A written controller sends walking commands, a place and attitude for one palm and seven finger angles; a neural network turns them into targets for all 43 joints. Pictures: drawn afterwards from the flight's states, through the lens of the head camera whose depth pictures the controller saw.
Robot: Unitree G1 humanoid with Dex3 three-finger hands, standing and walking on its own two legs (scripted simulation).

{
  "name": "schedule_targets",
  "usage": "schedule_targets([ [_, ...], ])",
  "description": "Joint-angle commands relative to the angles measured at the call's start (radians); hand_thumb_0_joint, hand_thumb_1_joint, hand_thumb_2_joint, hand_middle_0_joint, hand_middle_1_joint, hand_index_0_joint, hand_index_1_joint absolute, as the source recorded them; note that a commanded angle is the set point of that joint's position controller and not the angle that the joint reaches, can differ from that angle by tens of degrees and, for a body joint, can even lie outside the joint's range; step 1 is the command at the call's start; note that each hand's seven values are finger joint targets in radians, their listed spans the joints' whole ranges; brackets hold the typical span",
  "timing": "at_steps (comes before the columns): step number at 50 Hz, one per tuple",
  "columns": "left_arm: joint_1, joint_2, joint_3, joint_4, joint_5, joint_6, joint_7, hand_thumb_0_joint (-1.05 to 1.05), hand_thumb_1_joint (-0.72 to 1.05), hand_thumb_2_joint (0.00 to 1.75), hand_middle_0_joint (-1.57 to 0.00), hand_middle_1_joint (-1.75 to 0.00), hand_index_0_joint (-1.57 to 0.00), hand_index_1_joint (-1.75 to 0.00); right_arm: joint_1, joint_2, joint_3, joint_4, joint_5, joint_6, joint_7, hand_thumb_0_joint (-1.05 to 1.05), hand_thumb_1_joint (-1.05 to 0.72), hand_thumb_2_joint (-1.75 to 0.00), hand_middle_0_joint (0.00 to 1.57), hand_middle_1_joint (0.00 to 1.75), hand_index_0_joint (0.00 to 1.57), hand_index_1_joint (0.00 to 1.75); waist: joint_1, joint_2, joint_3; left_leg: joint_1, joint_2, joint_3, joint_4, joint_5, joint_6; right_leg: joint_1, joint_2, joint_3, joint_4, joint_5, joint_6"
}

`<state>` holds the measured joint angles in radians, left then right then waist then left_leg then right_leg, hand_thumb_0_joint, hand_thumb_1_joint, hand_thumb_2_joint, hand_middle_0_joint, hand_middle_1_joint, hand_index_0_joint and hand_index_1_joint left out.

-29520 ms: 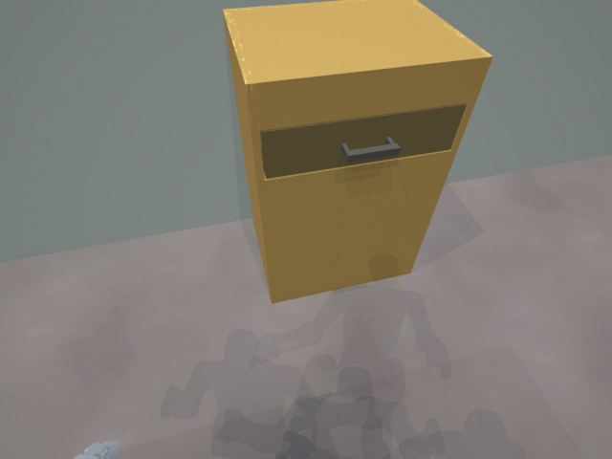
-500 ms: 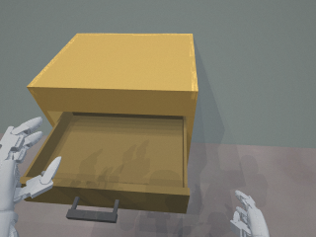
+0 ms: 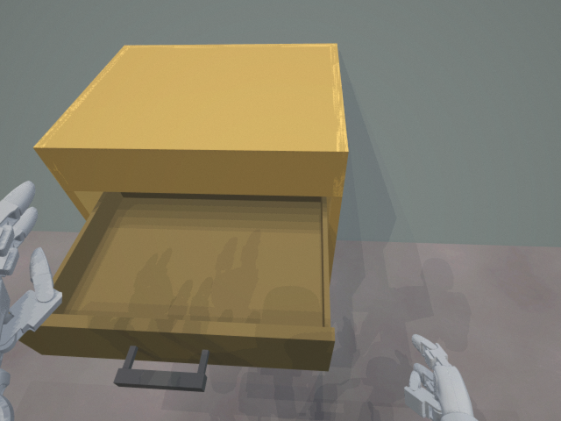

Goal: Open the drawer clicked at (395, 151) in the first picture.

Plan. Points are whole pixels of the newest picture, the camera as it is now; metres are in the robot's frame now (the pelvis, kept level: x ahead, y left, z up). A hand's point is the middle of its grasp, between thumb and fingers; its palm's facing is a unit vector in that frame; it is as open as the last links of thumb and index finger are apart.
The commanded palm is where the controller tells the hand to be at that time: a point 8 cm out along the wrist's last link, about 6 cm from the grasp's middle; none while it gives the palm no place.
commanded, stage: step back with the hand held close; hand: left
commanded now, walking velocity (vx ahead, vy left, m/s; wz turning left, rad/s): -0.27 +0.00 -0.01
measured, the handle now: (164, 366) +0.21 +0.22 -0.08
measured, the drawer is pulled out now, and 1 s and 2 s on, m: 0.28 0.28 0.28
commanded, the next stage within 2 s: stop stepping back and stand still in 1.30 s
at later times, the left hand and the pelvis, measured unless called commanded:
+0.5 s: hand (27, 346) +0.15 +0.25 +0.17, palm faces +0.36 -0.79 -0.50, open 7.4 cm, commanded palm +0.09 +0.29 +0.18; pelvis -0.05 +0.02 -0.01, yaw -1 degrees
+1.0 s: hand (50, 369) +0.13 +0.22 +0.16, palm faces +0.28 -0.84 -0.48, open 7.4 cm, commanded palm +0.06 +0.27 +0.18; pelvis -0.09 +0.00 -0.01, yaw -4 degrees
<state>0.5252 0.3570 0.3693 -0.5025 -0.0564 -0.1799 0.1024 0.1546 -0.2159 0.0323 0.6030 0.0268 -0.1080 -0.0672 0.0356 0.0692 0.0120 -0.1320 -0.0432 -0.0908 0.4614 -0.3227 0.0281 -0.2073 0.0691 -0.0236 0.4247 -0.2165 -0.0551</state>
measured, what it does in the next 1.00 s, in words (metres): steps on the spot: right foot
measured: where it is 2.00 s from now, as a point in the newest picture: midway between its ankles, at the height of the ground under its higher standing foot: outside the picture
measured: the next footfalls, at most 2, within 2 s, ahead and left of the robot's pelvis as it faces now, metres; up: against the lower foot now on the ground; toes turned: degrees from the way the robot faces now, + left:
right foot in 0.98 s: -0.18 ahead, -0.14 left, +0.00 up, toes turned +2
left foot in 1.32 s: -0.12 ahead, +0.10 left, +0.00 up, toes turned +2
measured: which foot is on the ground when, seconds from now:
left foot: down 0.00-1.00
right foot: down 0.00-0.72, up 0.74-0.96, down 0.98-1.00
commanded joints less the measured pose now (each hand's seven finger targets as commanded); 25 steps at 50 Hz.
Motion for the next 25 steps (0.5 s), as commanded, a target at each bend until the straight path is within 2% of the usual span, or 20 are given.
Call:
schedule_targets([
  [1,0.057,0.137,0.094,-0.187,0.007,-0.082,0.008,0.00,0.90,0.90,-0.20,-0.30,-0.20,-0.30,-0.112,-0.113,-0.066,-0.164,0.001,-0.018,0.003,0.00,-0.90,-0.90,0.20,0.30,0.20,0.30,-0.030,-0.046,-0.141,-0.053,0.088,-0.019,-0.028,0.320,0.026,0.087,-0.197,0.130,-0.019,0.336,0.019],
  [3,0.087,0.152,0.106,-0.218,0.013,-0.083,0.011,0.00,0.90,0.90,-0.20,-0.30,-0.20,-0.30,-0.116,-0.113,-0.077,-0.174,0.005,-0.001,0.005,0.00,-0.90,-0.90,0.20,0.30,0.20,0.30,-0.031,-0.050,-0.183,-0.068,0.103,-0.030,-0.026,0.411,0.022,0.114,-0.191,0.107,0.024,0.387,0.024],
  [4,0.089,0.176,0.125,-0.243,0.014,-0.085,0.014,0.00,0.90,0.90,-0.20,-0.30,-0.20,-0.30,-0.133,-0.120,-0.079,-0.181,0.004,0.001,0.006,0.00,-0.90,-0.90,0.20,0.30,0.20,0.30,-0.031,-0.023,-0.197,-0.068,0.108,-0.035,-0.028,0.438,0.021,0.104,-0.186,0.110,0.040,0.388,0.023],
  [6,0.127,0.181,0.140,-0.242,0.015,-0.082,0.019,0.00,0.90,0.90,-0.20,-0.30,-0.20,-0.30,-0.128,-0.106,-0.084,-0.191,0.008,0.016,0.004,0.00,-0.90,-0.90,0.20,0.30,0.20,0.30,-0.031,-0.067,-0.207,-0.102,0.118,-0.048,-0.028,0.492,0.014,0.122,-0.179,0.086,0.073,0.407,0.027],
  [7,0.131,0.190,0.147,-0.255,0.014,-0.082,0.021,0.00,0.90,0.90,-0.20,-0.30,-0.20,-0.30,-0.127,-0.107,-0.089,-0.198,0.010,0.022,0.002,0.00,-0.90,-0.90,0.20,0.30,0.20,0.30,-0.034,-0.067,-0.208,-0.115,0.121,-0.052,-0.019,0.501,0.014,0.121,-0.181,0.089,0.082,0.415,0.026],
  [9,0.122,0.218,0.169,-0.298,0.013,-0.086,0.025,0.00,0.90,0.90,-0.20,-0.30,-0.20,-0.30,-0.131,-0.112,-0.091,-0.209,0.010,0.026,0.000,0.00,-0.90,-0.90,0.20,0.30,0.20,0.30,-0.035,-0.028,-0.221,-0.129,0.124,-0.058,-0.011,0.498,0.013,0.110,-0.182,0.102,0.098,0.404,0.022],
  [11,0.147,0.207,0.163,-0.294,0.011,-0.087,0.027,0.00,0.90,0.90,-0.20,-0.30,-0.20,-0.30,-0.119,-0.106,-0.092,-0.216,0.012,0.029,-0.002,0.00,-0.90,-0.90,0.20,0.30,0.20,0.30,-0.034,-0.021,-0.214,-0.159,0.132,-0.074,-0.012,0.469,0.012,0.101,-0.178,0.096,0.115,0.349,0.021],
  [14,0.136,0.219,0.175,-0.313,0.009,-0.087,0.033,0.00,0.90,0.90,-0.20,-0.30,-0.20,-0.30,-0.119,-0.112,-0.093,-0.218,0.007,0.028,-0.007,0.00,-0.90,-0.90,0.20,0.30,0.20,0.30,-0.033,0.000,-0.191,-0.206,0.146,-0.095,-0.034,0.430,0.023,0.087,-0.162,0.097,0.134,0.293,0.027],
  [17,0.127,0.194,0.148,-0.305,0.012,-0.088,0.034,0.00,0.90,0.90,-0.20,-0.30,-0.20,-0.30,-0.098,-0.115,-0.091,-0.217,0.005,0.023,-0.006,0.00,-0.90,-0.90,0.20,0.30,0.20,0.30,-0.034,0.016,-0.153,-0.268,0.170,-0.115,-0.064,0.334,0.037,0.071,-0.150,0.091,0.165,0.173,0.034],
  [19,0.099,0.200,0.151,-0.308,0.018,-0.089,0.040,0.00,0.90,0.90,-0.20,-0.30,-0.20,-0.30,-0.103,-0.119,-0.089,-0.217,0.000,0.016,-0.007,0.00,-0.90,-0.90,0.20,0.30,0.20,0.30,-0.032,0.040,-0.128,-0.332,0.184,-0.122,-0.097,0.240,0.054,0.077,-0.137,0.094,0.192,0.106,0.041],
  [20,0.094,0.190,0.147,-0.293,0.021,-0.090,0.043,0.00,0.90,0.90,-0.20,-0.30,-0.20,-0.30,-0.091,-0.113,-0.087,-0.216,0.000,0.014,-0.008,0.00,-0.90,-0.90,0.20,0.30,0.20,0.30,-0.033,0.023,-0.114,-0.369,0.189,-0.129,-0.107,0.199,0.059,0.087,-0.133,0.087,0.202,0.079,0.044],
  [22,0.073,0.186,0.144,-0.275,0.025,-0.089,0.045,0.00,0.90,0.90,-0.20,-0.30,-0.20,-0.30,-0.087,-0.116,-0.086,-0.219,0.003,0.012,-0.010,0.00,-0.90,-0.90,0.20,0.30,0.20,0.30,-0.035,-0.008,-0.089,-0.447,0.182,-0.127,-0.101,0.067,0.071,0.114,-0.141,0.118,0.193,0.079,0.043],
  [23,0.061,0.183,0.138,-0.269,0.027,-0.089,0.046,0.00,0.90,0.90,-0.20,-0.30,-0.20,-0.30,-0.081,-0.117,-0.085,-0.222,0.005,0.012,-0.010,0.00,-0.90,-0.90,0.20,0.30,0.20,0.30,-0.038,-0.031,-0.081,-0.466,0.166,-0.119,-0.082,0.004,0.073,0.110,-0.154,0.144,0.172,0.083,0.037],
  [25,0.046,0.185,0.133,-0.258,0.024,-0.090,0.047,0.00,0.90,0.90,-0.20,-0.30,-0.20,-0.30,-0.070,-0.113,-0.085,-0.218,0.007,0.011,-0.010,0.00,-0.90,-0.90,0.20,0.30,0.20,0.30,-0.047,-0.116,-0.071,-0.423,0.109,-0.086,-0.001,-0.100,0.060,0.021,-0.197,0.217,0.048,-0.011,0.015],
])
